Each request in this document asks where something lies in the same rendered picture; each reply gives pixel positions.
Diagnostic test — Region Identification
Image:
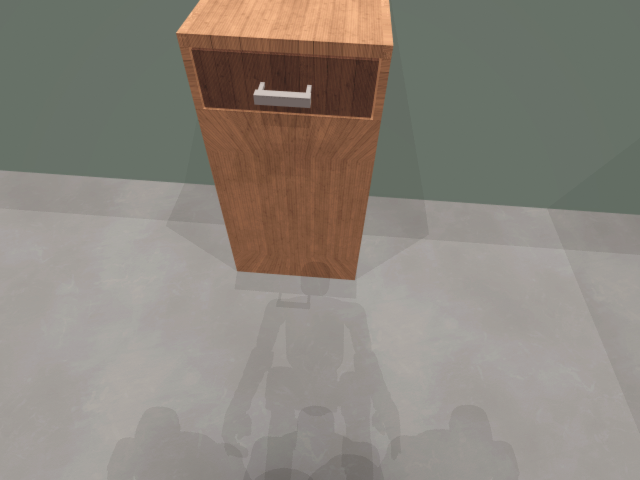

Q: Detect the cabinet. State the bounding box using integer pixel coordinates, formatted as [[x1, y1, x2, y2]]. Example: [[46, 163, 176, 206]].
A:
[[176, 0, 393, 280]]

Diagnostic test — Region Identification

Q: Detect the handle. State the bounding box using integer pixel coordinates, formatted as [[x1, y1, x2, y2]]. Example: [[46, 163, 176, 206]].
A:
[[253, 82, 312, 108]]

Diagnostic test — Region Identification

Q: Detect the drawer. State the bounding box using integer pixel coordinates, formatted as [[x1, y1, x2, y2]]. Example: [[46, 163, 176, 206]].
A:
[[191, 47, 379, 118]]

